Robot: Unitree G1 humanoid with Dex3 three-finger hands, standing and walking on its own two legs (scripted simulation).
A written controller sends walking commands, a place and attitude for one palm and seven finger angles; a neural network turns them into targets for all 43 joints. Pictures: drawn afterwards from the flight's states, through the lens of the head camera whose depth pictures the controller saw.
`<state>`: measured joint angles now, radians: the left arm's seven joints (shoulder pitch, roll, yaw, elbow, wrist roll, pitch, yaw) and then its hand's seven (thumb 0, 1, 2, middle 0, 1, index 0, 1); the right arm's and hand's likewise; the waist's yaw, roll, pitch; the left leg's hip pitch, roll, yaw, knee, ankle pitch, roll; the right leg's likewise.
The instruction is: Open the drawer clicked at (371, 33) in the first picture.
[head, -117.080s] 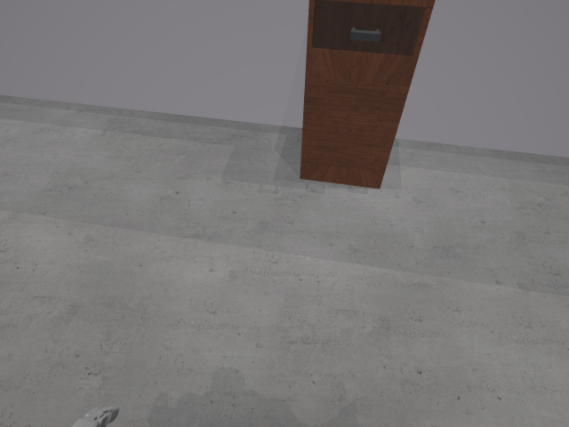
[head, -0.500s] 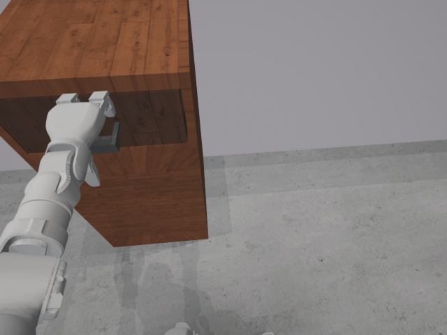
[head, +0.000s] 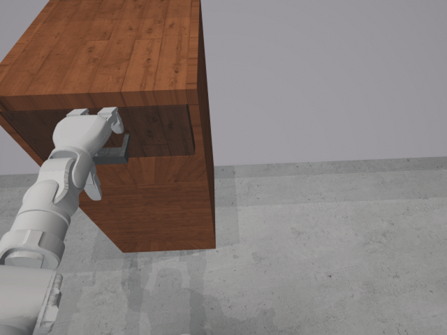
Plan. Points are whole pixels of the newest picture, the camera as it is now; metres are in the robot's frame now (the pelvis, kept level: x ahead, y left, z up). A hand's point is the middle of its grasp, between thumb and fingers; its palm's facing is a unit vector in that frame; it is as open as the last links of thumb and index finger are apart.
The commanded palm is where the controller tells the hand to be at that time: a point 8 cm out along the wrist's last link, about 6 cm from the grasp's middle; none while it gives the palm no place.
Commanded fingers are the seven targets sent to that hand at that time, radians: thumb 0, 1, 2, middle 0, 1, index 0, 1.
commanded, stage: re-aim the fingers above the handle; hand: left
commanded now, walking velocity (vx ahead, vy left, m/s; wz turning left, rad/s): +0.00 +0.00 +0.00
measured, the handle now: (105, 148) +0.49 +0.28 +0.02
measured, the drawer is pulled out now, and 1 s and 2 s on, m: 0.00 0.00 0.00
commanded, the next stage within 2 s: lower the fingers behind the handle in 1.98 s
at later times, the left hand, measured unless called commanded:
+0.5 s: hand (108, 153) +0.43 +0.23 +0.07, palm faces -0.07 -0.04 -1.00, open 13.8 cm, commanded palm +0.41 +0.26 +0.14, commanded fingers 0.00 -0.50 0.30 -0.30 -1.20 -0.30 -1.20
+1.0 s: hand (120, 143) +0.45 +0.21 +0.08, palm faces +0.02 -0.05 -1.00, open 13.8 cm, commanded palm +0.43 +0.27 +0.14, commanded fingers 0.00 -0.50 0.30 -0.30 -1.20 -0.30 -1.20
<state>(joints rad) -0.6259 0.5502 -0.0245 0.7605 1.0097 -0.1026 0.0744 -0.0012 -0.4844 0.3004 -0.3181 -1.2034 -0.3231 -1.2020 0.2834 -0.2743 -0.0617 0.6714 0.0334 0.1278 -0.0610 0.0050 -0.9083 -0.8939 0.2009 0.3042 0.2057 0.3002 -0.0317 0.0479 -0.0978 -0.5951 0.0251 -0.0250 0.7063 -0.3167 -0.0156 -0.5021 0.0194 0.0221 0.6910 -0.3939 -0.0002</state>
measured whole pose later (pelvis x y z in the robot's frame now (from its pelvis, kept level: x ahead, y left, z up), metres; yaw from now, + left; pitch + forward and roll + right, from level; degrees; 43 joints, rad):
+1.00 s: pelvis -0.01 +0.01 +0.00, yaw -1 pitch +12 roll -1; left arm -0.71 0.52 -0.03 0.78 1.04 -0.17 0.16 0.00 -0.48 0.30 -0.37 -1.23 -0.32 -1.20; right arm 0.28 -0.26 -0.04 0.69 0.03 0.11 -0.08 0.01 -0.91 -0.89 0.20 0.30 0.21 0.30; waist -0.08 0.04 -0.09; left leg -0.65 0.02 -0.01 0.74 -0.31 -0.01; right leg -0.56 0.02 0.03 0.73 -0.39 0.01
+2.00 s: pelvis -0.02 +0.01 +0.00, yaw -2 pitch +13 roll -1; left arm -0.78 0.55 -0.03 0.95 1.05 -0.07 0.18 0.00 -0.48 0.30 -0.42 -1.23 -0.39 -1.25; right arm 0.25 -0.23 0.01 0.69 0.05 0.14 -0.08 0.00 -0.91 -0.89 0.20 0.30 0.21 0.30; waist -0.09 0.07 -0.09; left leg -0.65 0.03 0.01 0.72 -0.28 0.00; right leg -0.58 0.02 0.05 0.72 -0.36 0.02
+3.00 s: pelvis -0.04 +0.00 -0.02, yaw -2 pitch +17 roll -1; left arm -0.79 0.66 0.04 1.05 1.08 -0.14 0.19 0.00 -0.48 0.30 -0.34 -1.28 -0.32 -1.22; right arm 0.36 -0.28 -0.02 0.65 0.04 0.11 -0.09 0.00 -0.91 -0.89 0.20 0.30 0.21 0.30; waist -0.10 0.04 -0.11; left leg -0.83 0.04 -0.01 0.83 -0.30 -0.01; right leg -0.75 0.04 0.04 0.82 -0.38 0.01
